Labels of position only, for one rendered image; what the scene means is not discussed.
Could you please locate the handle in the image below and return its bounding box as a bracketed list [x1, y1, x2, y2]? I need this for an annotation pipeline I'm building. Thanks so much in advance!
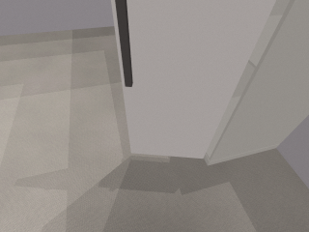
[115, 0, 133, 87]

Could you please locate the fridge door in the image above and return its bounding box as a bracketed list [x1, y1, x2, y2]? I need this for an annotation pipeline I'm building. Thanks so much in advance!
[111, 0, 276, 159]

